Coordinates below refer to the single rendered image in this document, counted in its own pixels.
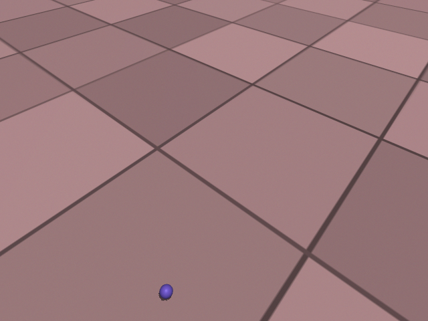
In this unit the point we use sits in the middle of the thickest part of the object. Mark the ball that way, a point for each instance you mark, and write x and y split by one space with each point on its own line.
166 291

